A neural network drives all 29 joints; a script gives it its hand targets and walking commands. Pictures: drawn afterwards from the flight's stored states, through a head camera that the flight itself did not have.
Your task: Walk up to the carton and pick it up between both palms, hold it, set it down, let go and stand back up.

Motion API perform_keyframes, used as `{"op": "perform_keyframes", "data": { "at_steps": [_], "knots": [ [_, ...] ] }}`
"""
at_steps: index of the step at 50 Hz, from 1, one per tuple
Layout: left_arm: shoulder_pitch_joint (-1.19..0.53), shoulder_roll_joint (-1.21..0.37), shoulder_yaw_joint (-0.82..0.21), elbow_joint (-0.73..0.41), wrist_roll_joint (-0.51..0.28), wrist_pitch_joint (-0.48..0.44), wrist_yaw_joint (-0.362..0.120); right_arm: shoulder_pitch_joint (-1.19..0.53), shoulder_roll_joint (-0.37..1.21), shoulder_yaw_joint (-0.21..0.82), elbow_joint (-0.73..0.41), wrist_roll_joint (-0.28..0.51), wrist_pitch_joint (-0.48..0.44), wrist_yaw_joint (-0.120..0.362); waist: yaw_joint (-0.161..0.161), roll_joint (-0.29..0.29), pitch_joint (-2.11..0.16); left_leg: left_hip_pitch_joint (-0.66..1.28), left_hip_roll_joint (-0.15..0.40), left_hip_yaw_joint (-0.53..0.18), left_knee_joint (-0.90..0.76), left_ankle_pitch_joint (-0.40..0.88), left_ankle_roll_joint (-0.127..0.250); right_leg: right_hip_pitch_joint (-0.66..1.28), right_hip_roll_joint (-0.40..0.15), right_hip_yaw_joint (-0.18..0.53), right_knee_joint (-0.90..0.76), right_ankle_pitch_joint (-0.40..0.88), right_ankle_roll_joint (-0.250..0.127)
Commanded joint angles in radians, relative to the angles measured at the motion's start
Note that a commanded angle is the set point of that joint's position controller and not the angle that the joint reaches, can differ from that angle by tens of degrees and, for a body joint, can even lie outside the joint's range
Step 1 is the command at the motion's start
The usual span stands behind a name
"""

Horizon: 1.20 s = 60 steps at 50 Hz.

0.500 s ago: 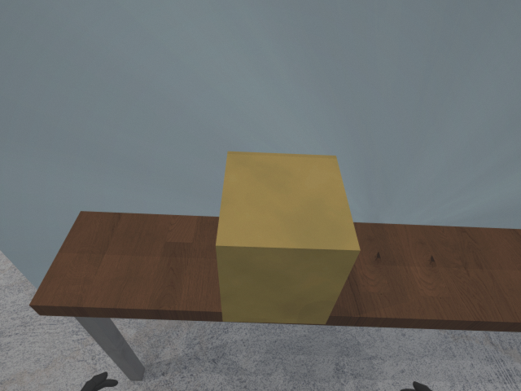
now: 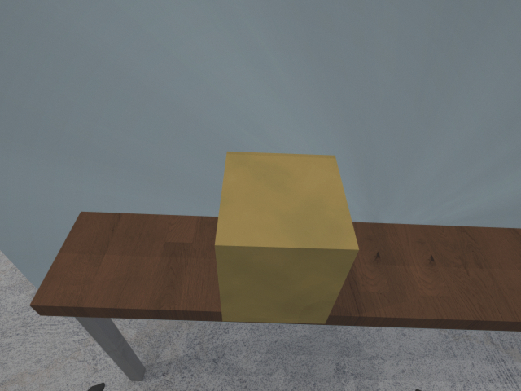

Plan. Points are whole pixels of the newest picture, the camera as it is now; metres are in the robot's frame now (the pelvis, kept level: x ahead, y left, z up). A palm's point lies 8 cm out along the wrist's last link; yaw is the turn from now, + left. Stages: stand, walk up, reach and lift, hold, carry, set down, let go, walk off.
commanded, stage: stand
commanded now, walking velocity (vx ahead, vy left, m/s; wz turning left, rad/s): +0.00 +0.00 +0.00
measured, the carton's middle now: (277, 240) +0.41 -0.01 -0.01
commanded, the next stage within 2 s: none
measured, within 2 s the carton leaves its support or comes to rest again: neither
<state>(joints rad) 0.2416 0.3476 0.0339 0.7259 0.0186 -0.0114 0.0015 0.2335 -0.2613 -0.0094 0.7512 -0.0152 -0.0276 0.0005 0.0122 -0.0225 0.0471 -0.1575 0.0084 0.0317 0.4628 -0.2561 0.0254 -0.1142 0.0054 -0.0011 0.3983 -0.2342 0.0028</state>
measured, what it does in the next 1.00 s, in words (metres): stands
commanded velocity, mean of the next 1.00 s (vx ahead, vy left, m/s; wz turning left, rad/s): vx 0.00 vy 0.00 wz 0.00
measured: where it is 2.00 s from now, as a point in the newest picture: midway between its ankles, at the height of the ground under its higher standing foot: outside the picture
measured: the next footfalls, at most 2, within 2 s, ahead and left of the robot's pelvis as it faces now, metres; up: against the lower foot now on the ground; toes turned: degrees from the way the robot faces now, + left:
none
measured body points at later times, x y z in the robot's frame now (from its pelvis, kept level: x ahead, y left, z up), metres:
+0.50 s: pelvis +0.00 -0.01 +0.00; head -0.01 +0.01 +0.45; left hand +0.10 +0.29 -0.11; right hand +0.11 -0.27 -0.11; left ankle +0.00 +0.10 -0.74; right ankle -0.01 -0.13 -0.74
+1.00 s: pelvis -0.01 -0.01 +0.00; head -0.02 +0.00 +0.45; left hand +0.09 +0.29 -0.11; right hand +0.09 -0.27 -0.11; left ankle +0.00 +0.10 -0.74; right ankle -0.01 -0.13 -0.74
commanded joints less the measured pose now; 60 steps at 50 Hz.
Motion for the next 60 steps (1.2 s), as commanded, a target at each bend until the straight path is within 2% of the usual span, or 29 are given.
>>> {"op": "perform_keyframes", "data": {
  "at_steps": [1,3,6,9,10,13,15,22,23,24,26,30,32,33,35,36,37,38,44,45,47,48,49,50,51,52,55,58,60],
  "knots": [
    [-0.058,0.192,0.046,0.037,0.001,-0.029,0.003,-0.09,-0.263,-0.076,-0.01,-0.004,-0.02,-0.01,0.0,0.093,-0.082,0.017,0.114,-0.13,-0.109,0.258,0.028,0.023,-0.119,0.075,-0.027,0.195,-0.042],
    [-0.05,0.185,0.042,0.045,-0.002,-0.03,0.001,-0.068,-0.261,-0.076,0.009,-0.004,-0.022,-0.014,-0.004,0.121,-0.059,0.003,0.107,-0.118,-0.105,0.277,0.028,0.027,-0.125,0.082,-0.048,0.205,-0.038],
    [-0.075,0.179,0.035,0.039,0.001,-0.032,-0.002,-0.079,-0.26,-0.068,0.011,0.004,-0.018,-0.012,-0.011,0.118,-0.061,-0.009,0.105,-0.128,-0.124,0.226,0.019,0.023,-0.123,0.086,-0.043,0.201,-0.041],
    [-0.068,0.182,0.043,0.052,0.005,-0.032,0.002,-0.098,-0.265,-0.076,0.014,-0.006,-0.014,-0.014,-0.008,0.083,-0.052,0.0,0.102,-0.127,-0.125,0.185,0.022,0.009,-0.114,0.082,-0.059,0.156,-0.039],
    [-0.08,0.172,0.032,0.051,0.005,-0.035,0.0,-0.094,-0.272,-0.076,0.017,-0.006,-0.018,-0.018,-0.016,0.103,-0.021,0.001,0.106,-0.126,-0.128,0.189,0.025,-0.013,-0.122,0.086,-0.068,0.161,-0.044],
    [-0.076,0.191,0.042,0.053,-0.001,-0.035,-0.001,-0.081,-0.25,-0.072,0.022,-0.001,-0.016,-0.012,-0.014,0.098,-0.058,0.006,0.107,-0.129,-0.128,0.199,0.026,0.016,-0.115,0.086,-0.057,0.161,-0.04],
    [-0.061,0.178,0.035,0.061,0.0,-0.032,0.001,-0.108,-0.256,-0.07,0.017,-0.005,-0.024,-0.009,0.001,0.113,-0.047,-0.021,0.108,-0.139,-0.135,0.22,0.029,0.034,-0.124,0.082,-0.047,0.184,-0.042],
    [-0.091,0.174,0.039,0.068,-0.001,-0.033,0.0,-0.096,-0.266,-0.072,0.029,-0.003,-0.022,-0.011,-0.011,0.08,-0.059,0.011,0.113,-0.135,-0.137,0.212,0.026,0.008,-0.12,0.081,-0.052,0.154,-0.04],
    [-0.075,0.179,0.035,0.066,-0.004,-0.033,0.0,-0.081,-0.259,-0.07,0.036,-0.002,-0.021,-0.009,-0.021,0.108,-0.021,0.004,0.106,-0.13,-0.137,0.197,0.02,-0.013,-0.124,0.094,-0.065,0.161,-0.043],
    [-0.062,0.186,0.039,0.076,-0.006,-0.038,-0.002,-0.08,-0.245,-0.066,0.045,0.002,-0.021,-0.008,-0.009,0.096,-0.035,0.006,0.111,-0.141,-0.14,0.192,0.021,-0.01,-0.119,0.086,-0.061,0.132,-0.043],
    [-0.066,0.196,0.039,0.084,-0.004,-0.037,0.002,-0.101,-0.25,-0.066,0.045,-0.003,-0.018,-0.009,-0.007,0.136,-0.016,-0.023,0.108,-0.134,-0.153,0.163,0.022,-0.001,-0.128,0.096,-0.067,0.13,-0.042],
    [-0.064,0.205,0.042,0.092,0.001,-0.042,0.002,-0.097,-0.249,-0.069,0.05,-0.003,-0.019,-0.008,-0.007,0.059,-0.03,0.002,0.11,-0.14,-0.146,0.204,0.024,-0.002,-0.129,0.094,-0.055,0.151,-0.045],
    [-0.074,0.197,0.042,0.09,-0.004,-0.036,-0.001,-0.074,-0.275,-0.074,0.058,0.002,-0.018,-0.009,-0.01,0.104,-0.027,0.014,0.102,-0.126,-0.129,0.222,0.017,0.004,-0.134,0.104,-0.074,0.176,-0.049],
    [-0.074,0.198,0.038,0.096,-0.003,-0.036,0.0,-0.094,-0.266,-0.071,0.07,0.002,-0.017,-0.006,-0.004,0.065,-0.047,0.024,0.111,-0.127,-0.137,0.224,0.018,0.012,-0.133,0.093,-0.069,0.18,-0.044],
    [-0.072,0.188,0.036,0.092,-0.004,-0.037,0.002,-0.092,-0.254,-0.07,0.061,-0.001,-0.015,-0.003,-0.015,0.067,-0.046,0.02,0.108,-0.132,-0.136,0.192,0.019,-0.001,-0.125,0.095,-0.068,0.157,-0.045],
    [-0.064,0.175,0.031,0.098,-0.003,-0.037,0.002,-0.085,-0.266,-0.073,0.061,-0.005,-0.017,-0.006,-0.008,0.104,-0.014,0.008,0.103,-0.122,-0.136,0.189,0.018,-0.012,-0.133,0.099,-0.082,0.152,-0.047],
    [-0.081,0.186,0.032,0.102,0.0,-0.037,0.007,-0.101,-0.263,-0.071,0.063,0.0,-0.018,-0.013,-0.022,0.122,0.0,-0.006,0.107,-0.127,-0.141,0.164,0.022,-0.02,-0.134,0.106,-0.086,0.146,-0.044],
    [-0.089,0.188,0.033,0.09,-0.001,-0.035,0.003,-0.084,-0.257,-0.07,0.063,-0.004,-0.018,-0.01,-0.018,0.066,-0.034,0.007,0.112,-0.13,-0.145,0.152,0.023,-0.008,-0.133,0.104,-0.08,0.134,-0.045],
    [-0.078,0.197,0.037,0.106,-0.008,-0.038,0.002,-0.085,-0.275,-0.071,0.082,0.0,-0.013,-0.007,-0.019,0.096,-0.01,0.0,0.107,-0.134,-0.16,0.144,0.022,-0.014,-0.124,0.104,-0.091,0.107,-0.043],
    [-0.095,0.181,0.033,0.103,-0.002,-0.036,0.003,-0.089,-0.271,-0.068,0.08,-0.004,-0.013,-0.011,-0.018,0.121,0.003,-0.003,0.108,-0.134,-0.152,0.147,0.022,-0.024,-0.129,0.107,-0.093,0.101,-0.047],
    [-0.095,0.197,0.04,0.106,-0.006,-0.038,0.002,-0.092,-0.26,-0.066,0.09,0.0,-0.013,-0.007,-0.009,0.055,-0.01,-0.003,0.108,-0.141,-0.163,0.128,0.024,-0.022,-0.13,0.113,-0.094,0.084,-0.052],
    [-0.082,0.187,0.035,0.098,-0.003,-0.039,-0.001,-0.09,-0.263,-0.064,0.086,0.0,-0.013,-0.007,-0.022,0.097,0.0,-0.002,0.104,-0.129,-0.155,0.122,0.023,-0.036,-0.127,0.113,-0.094,0.101,-0.048],
    [-0.078,0.198,0.04,0.114,0.002,-0.037,0.003,-0.102,-0.246,-0.064,0.085,-0.004,-0.015,-0.009,-0.017,0.088,0.002,-0.012,0.113,-0.148,-0.166,0.126,0.028,-0.025,-0.12,0.097,-0.086,0.091,-0.039],
    [-0.093,0.205,0.041,0.114,-0.007,-0.035,-0.001,-0.097,-0.259,-0.062,0.086,-0.004,-0.015,-0.012,-0.015,0.112,0.01,-0.026,0.114,-0.139,-0.173,0.106,0.027,-0.023,-0.129,0.115,-0.094,0.068,-0.045],
    [-0.09,0.199,0.041,0.106,-0.001,-0.034,0.002,-0.101,-0.253,-0.063,0.088,0.0,-0.017,-0.007,-0.016,0.089,0.018,-0.024,0.109,-0.14,-0.176,0.102,0.021,-0.024,-0.121,0.103,-0.085,0.069,-0.047],
    [-0.102,0.184,0.034,0.105,-0.008,-0.035,-0.001,-0.098,-0.272,-0.064,0.092,-0.002,-0.018,-0.005,-0.008,0.123,0.016,-0.038,0.106,-0.132,-0.174,0.128,0.022,-0.016,-0.128,0.112,-0.094,0.072,-0.047],
    [-0.065,0.2,0.035,0.12,-0.006,-0.039,-0.002,-0.101,-0.259,-0.068,0.096,-0.001,-0.02,-0.004,-0.005,0.075,0.011,-0.029,0.118,-0.147,-0.177,0.124,0.021,-0.015,-0.127,0.1,-0.081,0.084,-0.046],
    [-0.096,0.199,0.037,0.122,0.001,-0.033,0.002,-0.114,-0.253,-0.066,0.099,-0.007,-0.014,-0.01,-0.009,0.106,0.035,-0.025,0.11,-0.146,-0.189,0.103,0.021,-0.022,-0.122,0.103,-0.098,0.077,-0.04],
    [-0.099,0.203,0.038,0.127,-0.001,-0.038,0.002,-0.093,-0.265,-0.064,0.107,-0.001,-0.016,-0.006,-0.015,0.088,-0.003,0.001,0.111,-0.136,-0.181,0.116,0.015,-0.013,-0.122,0.106,-0.099,0.094,-0.044]
  ]
}}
